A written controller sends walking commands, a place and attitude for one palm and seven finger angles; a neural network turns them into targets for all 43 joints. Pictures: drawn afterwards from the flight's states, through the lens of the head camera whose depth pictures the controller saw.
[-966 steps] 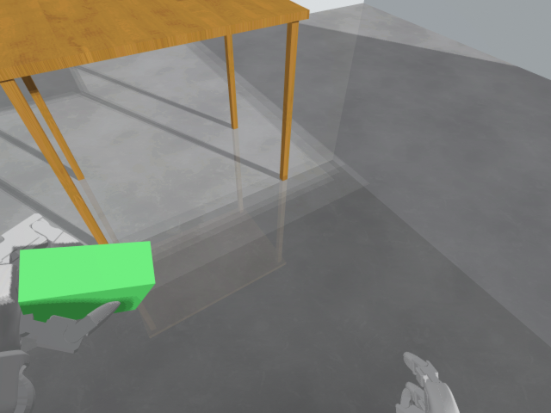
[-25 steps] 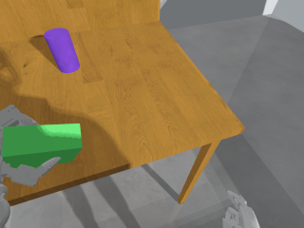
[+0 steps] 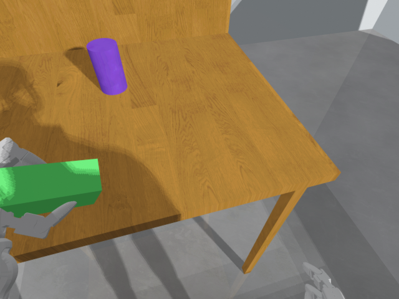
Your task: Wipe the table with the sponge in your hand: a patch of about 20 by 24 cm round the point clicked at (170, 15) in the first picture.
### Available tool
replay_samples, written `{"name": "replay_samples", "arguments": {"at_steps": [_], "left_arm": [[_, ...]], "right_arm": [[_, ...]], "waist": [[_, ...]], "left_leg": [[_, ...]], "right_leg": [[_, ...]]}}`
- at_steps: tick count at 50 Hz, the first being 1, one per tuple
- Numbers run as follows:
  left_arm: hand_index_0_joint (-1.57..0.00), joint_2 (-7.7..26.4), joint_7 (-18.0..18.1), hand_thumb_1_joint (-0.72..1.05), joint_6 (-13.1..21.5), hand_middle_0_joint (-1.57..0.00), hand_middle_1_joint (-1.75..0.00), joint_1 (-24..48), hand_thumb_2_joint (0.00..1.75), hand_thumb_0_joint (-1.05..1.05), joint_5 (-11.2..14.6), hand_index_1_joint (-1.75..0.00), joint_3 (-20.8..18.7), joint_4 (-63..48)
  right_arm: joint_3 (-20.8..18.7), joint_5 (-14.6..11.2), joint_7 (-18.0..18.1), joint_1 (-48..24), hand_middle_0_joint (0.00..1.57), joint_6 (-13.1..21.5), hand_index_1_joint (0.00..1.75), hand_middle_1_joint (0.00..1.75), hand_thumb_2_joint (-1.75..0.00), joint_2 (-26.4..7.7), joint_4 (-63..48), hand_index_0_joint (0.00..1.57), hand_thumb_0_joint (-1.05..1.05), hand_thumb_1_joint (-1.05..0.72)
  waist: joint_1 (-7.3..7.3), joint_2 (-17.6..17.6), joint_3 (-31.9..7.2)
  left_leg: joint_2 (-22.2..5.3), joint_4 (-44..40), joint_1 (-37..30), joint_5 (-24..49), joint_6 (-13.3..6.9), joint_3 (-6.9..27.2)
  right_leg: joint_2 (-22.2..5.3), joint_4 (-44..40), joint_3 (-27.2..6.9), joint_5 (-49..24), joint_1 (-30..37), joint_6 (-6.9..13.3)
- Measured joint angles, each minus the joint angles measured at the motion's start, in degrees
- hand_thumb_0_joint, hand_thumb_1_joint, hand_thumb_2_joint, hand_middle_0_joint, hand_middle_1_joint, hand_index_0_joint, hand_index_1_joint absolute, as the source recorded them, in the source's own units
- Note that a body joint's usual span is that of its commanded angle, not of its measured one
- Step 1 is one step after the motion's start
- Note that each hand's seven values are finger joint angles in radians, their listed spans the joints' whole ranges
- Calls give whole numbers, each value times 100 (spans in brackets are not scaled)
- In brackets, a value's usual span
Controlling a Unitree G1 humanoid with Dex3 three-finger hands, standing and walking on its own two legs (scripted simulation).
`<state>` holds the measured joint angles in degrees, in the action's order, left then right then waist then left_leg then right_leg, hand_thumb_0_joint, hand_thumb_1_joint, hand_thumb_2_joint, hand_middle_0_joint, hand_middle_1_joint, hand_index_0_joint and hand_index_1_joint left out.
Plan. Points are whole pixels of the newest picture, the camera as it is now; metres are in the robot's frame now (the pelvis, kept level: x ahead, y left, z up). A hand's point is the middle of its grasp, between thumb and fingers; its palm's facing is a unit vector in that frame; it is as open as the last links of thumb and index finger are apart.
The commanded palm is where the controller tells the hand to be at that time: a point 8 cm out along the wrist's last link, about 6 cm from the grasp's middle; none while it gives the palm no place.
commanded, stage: come to a stop and stand still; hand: left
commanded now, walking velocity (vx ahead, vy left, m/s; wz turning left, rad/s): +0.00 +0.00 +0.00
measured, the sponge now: (68, 187) +0.24 +0.23 +0.15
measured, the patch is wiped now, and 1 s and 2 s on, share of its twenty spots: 0.05 0.05 0.05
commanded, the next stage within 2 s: look again from close up in 0.62 s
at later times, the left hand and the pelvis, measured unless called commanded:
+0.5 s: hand (10, 189) +0.22 +0.30 +0.17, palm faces +0.43 -0.86 -0.29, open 9.2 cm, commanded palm +0.16 +0.33 +0.18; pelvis +0.00 +0.05 +0.00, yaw +0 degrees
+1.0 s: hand (15, 186) +0.22 +0.30 +0.17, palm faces +0.44 -0.84 -0.32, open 9.2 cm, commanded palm +0.16 +0.32 +0.18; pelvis +0.01 +0.04 +0.00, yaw +1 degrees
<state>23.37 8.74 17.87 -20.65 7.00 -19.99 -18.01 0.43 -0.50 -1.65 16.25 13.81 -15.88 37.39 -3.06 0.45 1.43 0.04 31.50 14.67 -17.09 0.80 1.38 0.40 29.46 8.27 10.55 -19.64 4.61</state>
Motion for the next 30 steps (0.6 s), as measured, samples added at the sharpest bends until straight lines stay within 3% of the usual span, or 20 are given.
{"name": "replay_samples", "arguments": {"at_steps": [14,30], "left_arm": [[-82,-104,-100,-43,-182,-82,-142,37,106,-1,-55,-142,96,-168],[-83,-73,-174,-44,-345,-82,-141,-125,106,-1,-41,-141,-13,-592]], "right_arm": [[154,9,-76,-308,20,-117,30,30,-90,364,-209,20,1,-90],[69,-40,-66,-340,20,-226,30,30,-90,366,-175,20,1,-90]], "waist": [[-15,194,-11],[55,179,203]], "left_leg": [[272,-126,-159,96,-270,-119],[374,-126,-168,62,-364,-104]], "right_leg": [[-262,-36,-142,-93,118,-297],[-364,-30,-141,-49,143,-411]]}}
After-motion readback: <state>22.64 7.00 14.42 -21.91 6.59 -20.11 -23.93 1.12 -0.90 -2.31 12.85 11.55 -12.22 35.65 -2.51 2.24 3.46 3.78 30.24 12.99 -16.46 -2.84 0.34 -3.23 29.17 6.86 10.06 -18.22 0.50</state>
